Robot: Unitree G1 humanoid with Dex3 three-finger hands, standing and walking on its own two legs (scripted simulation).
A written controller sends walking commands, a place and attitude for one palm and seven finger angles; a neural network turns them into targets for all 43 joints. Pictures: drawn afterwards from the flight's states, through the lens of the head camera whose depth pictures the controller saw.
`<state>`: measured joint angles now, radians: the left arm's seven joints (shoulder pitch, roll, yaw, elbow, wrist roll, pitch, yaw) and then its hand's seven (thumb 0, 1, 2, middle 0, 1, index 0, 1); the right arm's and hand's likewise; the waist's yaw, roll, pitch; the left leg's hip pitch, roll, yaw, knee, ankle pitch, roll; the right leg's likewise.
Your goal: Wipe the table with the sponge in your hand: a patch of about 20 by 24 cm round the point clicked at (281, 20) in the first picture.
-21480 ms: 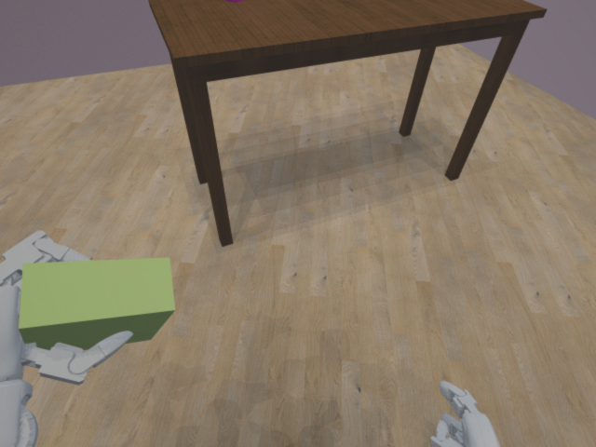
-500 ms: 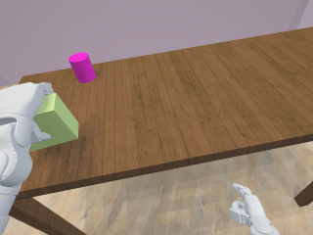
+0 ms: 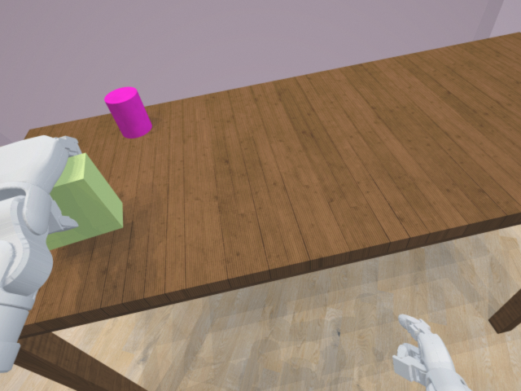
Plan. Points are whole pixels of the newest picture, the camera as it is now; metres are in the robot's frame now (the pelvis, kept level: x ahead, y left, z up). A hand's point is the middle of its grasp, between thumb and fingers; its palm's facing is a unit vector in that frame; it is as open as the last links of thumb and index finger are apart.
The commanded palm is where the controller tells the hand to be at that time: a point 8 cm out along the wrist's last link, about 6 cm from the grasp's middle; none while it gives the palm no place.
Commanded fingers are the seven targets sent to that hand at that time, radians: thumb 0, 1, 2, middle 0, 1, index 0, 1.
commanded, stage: move the sponge above the wiping area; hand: left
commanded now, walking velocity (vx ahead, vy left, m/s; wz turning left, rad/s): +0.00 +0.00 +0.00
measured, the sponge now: (68, 212) +0.30 +0.34 +0.15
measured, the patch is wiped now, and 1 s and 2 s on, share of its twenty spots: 0.00 0.00 0.00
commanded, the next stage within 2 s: none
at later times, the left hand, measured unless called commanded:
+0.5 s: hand (37, 204) +0.28 +0.35 +0.19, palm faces +0.05 -0.03 -1.00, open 9.6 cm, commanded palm +0.24 +0.33 +0.26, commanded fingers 0.00 0.10 1.30 -1.20 -1.60 -1.20 -1.60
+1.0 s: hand (38, 219) +0.26 +0.35 +0.17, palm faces +0.03 -0.08 -1.00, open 9.6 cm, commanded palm +0.24 +0.32 +0.26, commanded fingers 0.00 0.10 1.30 -1.20 -1.60 -1.20 -1.60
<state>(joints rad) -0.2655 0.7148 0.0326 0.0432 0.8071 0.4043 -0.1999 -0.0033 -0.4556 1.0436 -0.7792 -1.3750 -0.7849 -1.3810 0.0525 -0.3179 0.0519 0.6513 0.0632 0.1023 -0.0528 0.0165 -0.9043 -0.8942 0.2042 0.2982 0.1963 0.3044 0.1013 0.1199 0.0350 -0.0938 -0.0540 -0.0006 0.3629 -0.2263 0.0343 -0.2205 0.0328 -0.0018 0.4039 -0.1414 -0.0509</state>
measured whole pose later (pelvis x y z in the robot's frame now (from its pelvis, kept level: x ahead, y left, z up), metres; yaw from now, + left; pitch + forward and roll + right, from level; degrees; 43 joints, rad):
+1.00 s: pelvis +0.00 +0.02 +0.00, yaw +1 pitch -3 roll +0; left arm -0.16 0.70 0.03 -0.09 0.77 0.48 -0.25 0.00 -0.45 1.05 -0.78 -1.38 -0.78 -1.38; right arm 0.04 -0.32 0.07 0.62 0.08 0.11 -0.05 0.02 -0.90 -0.89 0.20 0.30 0.20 0.30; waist 0.12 0.12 0.04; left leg -0.09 -0.08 0.00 0.36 -0.22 0.06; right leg -0.21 0.01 0.00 0.38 -0.12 -0.02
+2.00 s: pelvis +0.00 +0.00 +0.00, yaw +1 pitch -3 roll +1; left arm -0.11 0.69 -0.03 -0.15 0.78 0.34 -0.30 0.00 -0.46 1.05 -0.78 -1.38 -0.79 -1.38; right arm 0.05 -0.32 0.07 0.61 0.06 0.10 -0.06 0.02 -0.90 -0.89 0.20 0.30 0.20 0.30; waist 0.11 0.12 0.04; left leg -0.09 -0.06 -0.01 0.38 -0.23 0.04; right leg -0.21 0.02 -0.01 0.42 -0.15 -0.04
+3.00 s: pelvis +0.00 +0.00 +0.00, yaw +1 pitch -4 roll +1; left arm -0.19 0.71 -0.06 -0.12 0.80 0.27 -0.23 0.00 -0.46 1.05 -0.79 -1.38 -0.80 -1.39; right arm 0.06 -0.30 0.07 0.64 0.05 0.07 -0.09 0.02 -0.91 -0.89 0.20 0.30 0.20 0.30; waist 0.13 0.09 0.05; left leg -0.06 -0.06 -0.02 0.37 -0.23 0.04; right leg -0.18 0.03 -0.01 0.40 -0.15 -0.05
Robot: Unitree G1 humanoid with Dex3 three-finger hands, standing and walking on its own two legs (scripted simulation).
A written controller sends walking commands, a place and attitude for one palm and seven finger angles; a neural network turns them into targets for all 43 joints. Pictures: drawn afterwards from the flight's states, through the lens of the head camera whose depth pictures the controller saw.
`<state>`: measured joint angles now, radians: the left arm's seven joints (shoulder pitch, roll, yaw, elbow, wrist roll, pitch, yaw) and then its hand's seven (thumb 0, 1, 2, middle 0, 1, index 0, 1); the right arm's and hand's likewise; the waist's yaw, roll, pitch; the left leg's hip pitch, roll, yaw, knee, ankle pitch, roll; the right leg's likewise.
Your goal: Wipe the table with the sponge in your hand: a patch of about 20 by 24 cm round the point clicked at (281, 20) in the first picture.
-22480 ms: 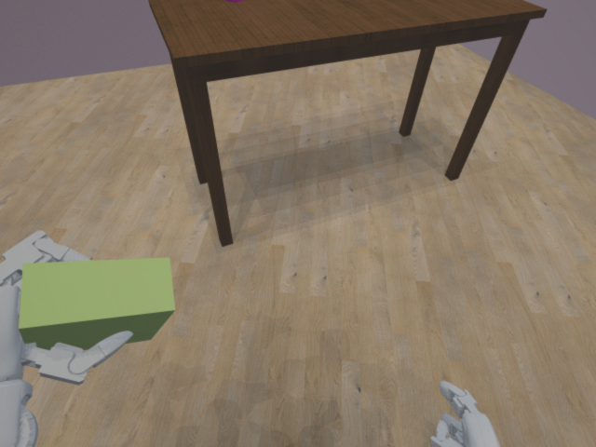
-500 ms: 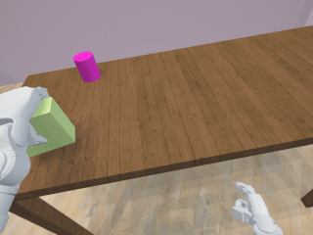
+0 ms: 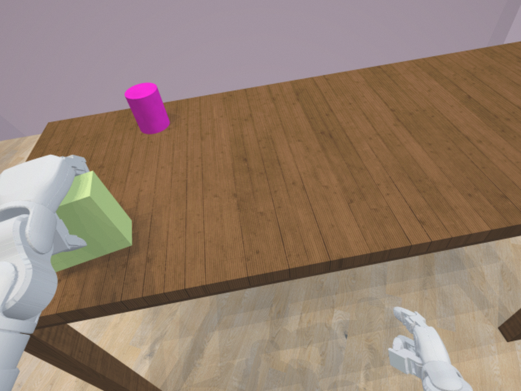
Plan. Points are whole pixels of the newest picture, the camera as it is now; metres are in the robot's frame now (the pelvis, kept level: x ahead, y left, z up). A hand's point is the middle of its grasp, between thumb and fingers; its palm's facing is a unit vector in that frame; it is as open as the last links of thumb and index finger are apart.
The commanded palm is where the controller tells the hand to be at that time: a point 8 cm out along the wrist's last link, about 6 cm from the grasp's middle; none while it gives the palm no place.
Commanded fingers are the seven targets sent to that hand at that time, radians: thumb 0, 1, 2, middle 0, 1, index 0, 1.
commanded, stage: move the sponge above the wiping area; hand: left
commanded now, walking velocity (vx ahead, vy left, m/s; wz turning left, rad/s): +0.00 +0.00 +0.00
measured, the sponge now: (77, 232) +0.27 +0.33 +0.13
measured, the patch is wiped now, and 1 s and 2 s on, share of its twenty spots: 0.00 0.00 0.00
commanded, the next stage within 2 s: lower the sponge onto the table in 1.64 s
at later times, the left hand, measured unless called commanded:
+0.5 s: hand (85, 220) +0.27 +0.30 +0.16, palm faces -0.06 -0.08 -0.99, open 9.6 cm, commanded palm +0.25 +0.30 +0.26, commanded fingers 0.00 0.10 1.30 -1.20 -1.60 -1.20 -1.60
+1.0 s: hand (103, 219) +0.27 +0.27 +0.16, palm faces -0.08 -0.04 -1.00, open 9.6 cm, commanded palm +0.25 +0.29 +0.26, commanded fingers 0.00 0.10 1.30 -1.20 -1.60 -1.20 -1.60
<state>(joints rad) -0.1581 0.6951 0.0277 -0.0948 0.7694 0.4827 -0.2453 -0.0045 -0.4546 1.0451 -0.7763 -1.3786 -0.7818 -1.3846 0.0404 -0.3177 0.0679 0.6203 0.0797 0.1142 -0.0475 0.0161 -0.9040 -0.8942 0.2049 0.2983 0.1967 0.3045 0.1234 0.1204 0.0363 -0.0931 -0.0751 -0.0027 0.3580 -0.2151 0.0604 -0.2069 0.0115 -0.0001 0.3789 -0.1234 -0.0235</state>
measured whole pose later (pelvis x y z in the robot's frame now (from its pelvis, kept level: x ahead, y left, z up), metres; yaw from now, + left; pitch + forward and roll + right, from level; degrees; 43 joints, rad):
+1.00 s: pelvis +0.00 -0.02 +0.00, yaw +0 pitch -3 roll +1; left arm -0.11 0.69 -0.03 -0.15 0.78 0.34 -0.30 0.00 -0.46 1.05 -0.78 -1.38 -0.79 -1.38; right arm 0.05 -0.32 0.07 0.61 0.06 0.10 -0.06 0.02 -0.90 -0.89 0.20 0.30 0.20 0.30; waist 0.11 0.12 0.04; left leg -0.09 -0.06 -0.01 0.38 -0.23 0.04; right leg -0.21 0.02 -0.01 0.42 -0.15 -0.04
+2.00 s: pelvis +0.00 -0.02 +0.00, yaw +0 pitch -4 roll +1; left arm -0.19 0.71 -0.06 -0.12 0.80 0.27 -0.23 0.00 -0.46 1.05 -0.79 -1.38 -0.80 -1.39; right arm 0.06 -0.30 0.07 0.64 0.05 0.07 -0.09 0.02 -0.91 -0.89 0.20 0.30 0.20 0.30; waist 0.13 0.09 0.05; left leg -0.06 -0.06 -0.02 0.37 -0.23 0.04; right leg -0.18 0.03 -0.01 0.40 -0.15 -0.05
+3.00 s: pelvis +0.01 -0.01 +0.00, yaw -1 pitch -3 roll +0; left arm -0.10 0.67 0.02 -0.11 0.81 0.31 -0.13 0.00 -0.46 1.05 -0.78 -1.39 -0.79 -1.39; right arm 0.06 -0.28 0.07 0.63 0.05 0.11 -0.04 0.02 -0.90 -0.89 0.20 0.30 0.20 0.30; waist 0.13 0.09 0.03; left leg -0.06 -0.06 0.00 0.35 -0.23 0.05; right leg -0.18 0.03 0.00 0.38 -0.14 -0.04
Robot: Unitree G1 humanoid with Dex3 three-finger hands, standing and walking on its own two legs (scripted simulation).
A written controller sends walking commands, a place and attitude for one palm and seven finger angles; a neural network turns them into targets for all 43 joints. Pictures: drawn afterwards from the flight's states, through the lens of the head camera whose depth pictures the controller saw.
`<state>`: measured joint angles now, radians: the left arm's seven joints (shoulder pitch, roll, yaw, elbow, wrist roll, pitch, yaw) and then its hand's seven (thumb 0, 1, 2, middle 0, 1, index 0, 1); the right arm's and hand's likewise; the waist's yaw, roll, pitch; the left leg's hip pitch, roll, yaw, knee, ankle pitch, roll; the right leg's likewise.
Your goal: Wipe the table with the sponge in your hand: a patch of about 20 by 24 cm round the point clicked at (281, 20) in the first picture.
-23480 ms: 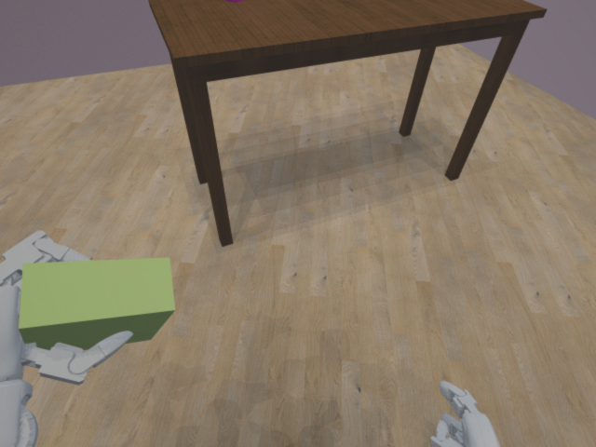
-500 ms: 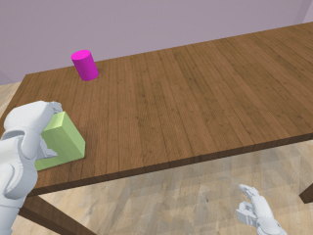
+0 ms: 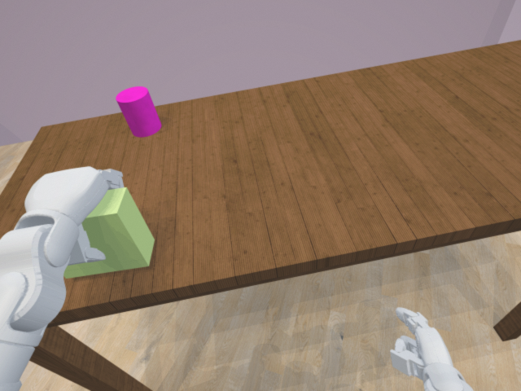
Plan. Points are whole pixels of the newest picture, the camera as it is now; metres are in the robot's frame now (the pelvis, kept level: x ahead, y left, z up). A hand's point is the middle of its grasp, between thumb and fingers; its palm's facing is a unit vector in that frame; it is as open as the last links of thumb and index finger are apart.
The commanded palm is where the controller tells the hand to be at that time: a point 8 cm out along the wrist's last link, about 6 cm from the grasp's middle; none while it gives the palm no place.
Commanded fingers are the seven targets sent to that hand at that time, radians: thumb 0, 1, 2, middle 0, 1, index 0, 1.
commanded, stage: move the sponge above the wiping area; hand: left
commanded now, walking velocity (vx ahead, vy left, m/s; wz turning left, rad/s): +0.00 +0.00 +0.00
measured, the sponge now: (100, 242) +0.27 +0.29 +0.11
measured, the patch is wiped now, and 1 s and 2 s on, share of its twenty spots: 0.00 0.00 0.05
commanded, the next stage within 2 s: lower the sponge onto the table in 0.64 s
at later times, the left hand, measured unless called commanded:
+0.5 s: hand (102, 215) +0.28 +0.27 +0.16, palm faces -0.03 -0.02 -1.00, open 9.6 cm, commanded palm +0.25 +0.30 +0.27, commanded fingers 0.00 0.10 1.30 -1.20 -1.60 -1.20 -1.60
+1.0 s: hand (92, 206) +0.29 +0.29 +0.17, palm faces +0.01 +0.01 -1.00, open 9.5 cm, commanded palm +0.26 +0.31 +0.27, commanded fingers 0.00 0.10 1.30 -1.20 -1.60 -1.20 -1.60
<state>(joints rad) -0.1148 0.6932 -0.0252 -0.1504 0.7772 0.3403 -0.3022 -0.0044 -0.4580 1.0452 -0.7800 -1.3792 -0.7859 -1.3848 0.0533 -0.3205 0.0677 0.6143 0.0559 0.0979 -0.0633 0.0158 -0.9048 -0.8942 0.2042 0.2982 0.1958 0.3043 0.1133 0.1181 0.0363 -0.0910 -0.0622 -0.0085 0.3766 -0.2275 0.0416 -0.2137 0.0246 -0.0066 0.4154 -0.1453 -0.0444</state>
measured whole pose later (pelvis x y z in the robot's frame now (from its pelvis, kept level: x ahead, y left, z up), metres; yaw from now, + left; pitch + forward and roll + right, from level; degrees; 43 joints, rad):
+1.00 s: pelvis +0.00 +0.00 +0.00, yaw +0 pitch -4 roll +1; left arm -0.19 0.71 -0.06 -0.12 0.80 0.27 -0.23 0.00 -0.46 1.05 -0.79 -1.38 -0.80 -1.39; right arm 0.06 -0.30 0.07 0.64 0.05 0.07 -0.09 0.02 -0.91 -0.89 0.20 0.30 0.20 0.30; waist 0.13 0.09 0.05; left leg -0.06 -0.06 -0.02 0.37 -0.23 0.04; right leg -0.18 0.03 -0.01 0.40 -0.15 -0.05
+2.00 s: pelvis +0.01 +0.01 +0.00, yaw -1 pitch -3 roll +0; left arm -0.10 0.67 0.02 -0.11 0.81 0.31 -0.13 0.00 -0.46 1.05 -0.78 -1.39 -0.79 -1.39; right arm 0.06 -0.28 0.07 0.63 0.05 0.11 -0.04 0.02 -0.90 -0.89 0.20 0.30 0.20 0.30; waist 0.13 0.09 0.03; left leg -0.06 -0.06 0.00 0.35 -0.23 0.05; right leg -0.18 0.03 0.00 0.38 -0.14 -0.04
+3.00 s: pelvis +0.02 +0.00 +0.00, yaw +1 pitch +3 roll +0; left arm -0.52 0.72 0.04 0.53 0.90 0.10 -0.20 0.01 -0.48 1.07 -0.80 -1.36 -0.81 -1.38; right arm 0.16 -0.32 0.03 0.66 0.08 0.14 -0.07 0.01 -0.90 -0.89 0.20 0.30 0.20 0.30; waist 0.05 0.07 -0.01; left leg -0.20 -0.04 -0.03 0.41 -0.26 0.04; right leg -0.29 0.04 -0.02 0.38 -0.14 -0.05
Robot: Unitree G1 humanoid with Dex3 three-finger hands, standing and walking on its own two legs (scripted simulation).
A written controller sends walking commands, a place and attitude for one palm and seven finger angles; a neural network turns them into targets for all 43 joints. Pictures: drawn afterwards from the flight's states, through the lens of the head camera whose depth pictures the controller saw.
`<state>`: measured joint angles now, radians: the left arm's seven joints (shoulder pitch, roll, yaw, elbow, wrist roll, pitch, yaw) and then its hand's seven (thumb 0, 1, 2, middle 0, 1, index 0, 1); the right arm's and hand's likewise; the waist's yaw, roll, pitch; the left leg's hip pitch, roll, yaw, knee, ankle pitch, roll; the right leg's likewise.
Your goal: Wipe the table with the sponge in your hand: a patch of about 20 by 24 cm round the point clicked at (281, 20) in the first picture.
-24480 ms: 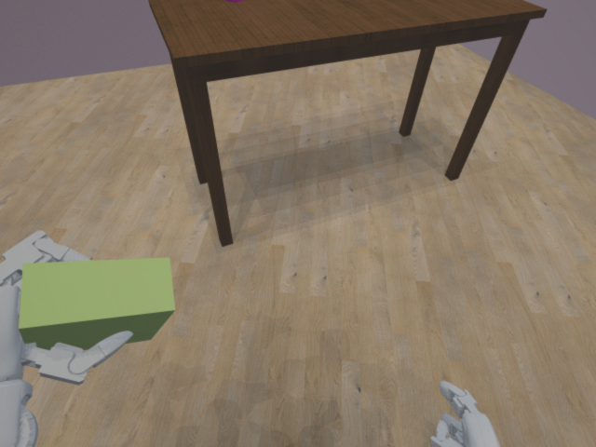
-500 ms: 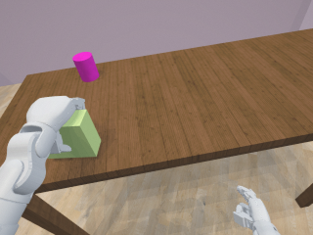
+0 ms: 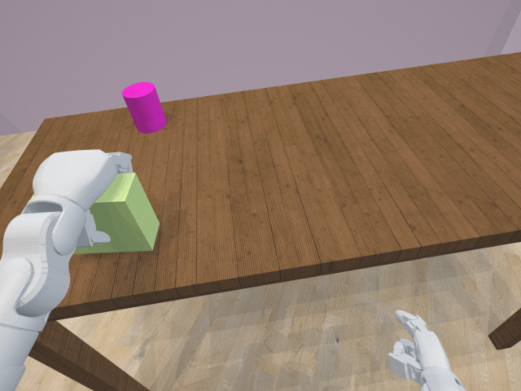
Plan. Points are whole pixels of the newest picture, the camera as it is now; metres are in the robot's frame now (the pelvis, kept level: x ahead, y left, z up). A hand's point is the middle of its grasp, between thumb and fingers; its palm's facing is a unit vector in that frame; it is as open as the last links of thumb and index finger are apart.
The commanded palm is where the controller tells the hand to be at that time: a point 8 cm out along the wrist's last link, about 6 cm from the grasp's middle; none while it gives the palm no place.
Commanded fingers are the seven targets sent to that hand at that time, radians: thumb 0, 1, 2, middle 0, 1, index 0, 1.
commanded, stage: lower the sponge onto the table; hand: left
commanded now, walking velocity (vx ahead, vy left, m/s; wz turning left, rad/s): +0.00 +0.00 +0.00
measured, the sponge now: (106, 223) +0.28 +0.29 +0.12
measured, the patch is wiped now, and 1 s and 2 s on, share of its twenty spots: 0.00 0.05 0.30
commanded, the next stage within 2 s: wipe forward along the first lane in 0.88 s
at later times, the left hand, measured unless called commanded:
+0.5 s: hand (87, 196) +0.29 +0.30 +0.18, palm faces +0.10 +0.01 -0.99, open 9.5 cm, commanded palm +0.25 +0.31 +0.25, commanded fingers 0.00 0.10 1.30 -1.20 -1.60 -1.20 -1.60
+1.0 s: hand (82, 202) +0.29 +0.31 +0.16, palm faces +0.09 -0.02 -1.00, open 9.6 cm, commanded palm +0.25 +0.31 +0.22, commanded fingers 0.00 0.10 1.30 -1.20 -1.60 -1.20 -1.60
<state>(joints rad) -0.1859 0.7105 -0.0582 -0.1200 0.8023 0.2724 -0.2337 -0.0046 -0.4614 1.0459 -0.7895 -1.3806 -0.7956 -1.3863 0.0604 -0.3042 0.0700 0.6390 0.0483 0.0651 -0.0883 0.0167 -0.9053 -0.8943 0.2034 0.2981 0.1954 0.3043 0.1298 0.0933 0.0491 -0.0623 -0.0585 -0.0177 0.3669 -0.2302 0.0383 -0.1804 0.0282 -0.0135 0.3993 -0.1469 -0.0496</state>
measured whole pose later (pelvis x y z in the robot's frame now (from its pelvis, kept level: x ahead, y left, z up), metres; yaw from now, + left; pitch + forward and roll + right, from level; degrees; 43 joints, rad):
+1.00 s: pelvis +0.01 +0.01 +0.00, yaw -1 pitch -3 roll +0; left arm -0.10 0.67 0.02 -0.11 0.81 0.31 -0.13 0.00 -0.46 1.05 -0.78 -1.39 -0.79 -1.39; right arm 0.06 -0.28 0.07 0.63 0.05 0.11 -0.04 0.02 -0.90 -0.89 0.20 0.30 0.20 0.30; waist 0.13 0.09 0.03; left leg -0.06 -0.06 0.00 0.35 -0.23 0.05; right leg -0.18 0.03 0.00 0.38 -0.14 -0.04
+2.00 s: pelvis +0.02 +0.00 +0.00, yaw +0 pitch +3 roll +0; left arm -0.52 0.72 0.04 0.53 0.90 0.10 -0.20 0.01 -0.48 1.07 -0.80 -1.36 -0.81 -1.38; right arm 0.16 -0.32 0.03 0.66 0.08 0.14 -0.07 0.01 -0.90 -0.89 0.20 0.30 0.20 0.30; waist 0.05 0.07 -0.01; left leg -0.20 -0.04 -0.03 0.41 -0.26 0.04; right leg -0.29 0.04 -0.02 0.38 -0.14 -0.05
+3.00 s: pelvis +0.02 +0.01 -0.01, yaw -1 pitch +9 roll -1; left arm -0.78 0.80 0.03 0.93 0.98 -0.09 -0.10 0.01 -0.51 1.11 -0.80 -1.36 -0.80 -1.40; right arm 0.31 -0.31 -0.01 0.70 0.09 0.20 -0.07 0.01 -0.91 -0.89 0.20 0.30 0.20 0.30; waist 0.01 0.06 -0.07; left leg -0.36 -0.05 -0.01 0.47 -0.28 0.05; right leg -0.44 0.04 -0.01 0.42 -0.14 -0.03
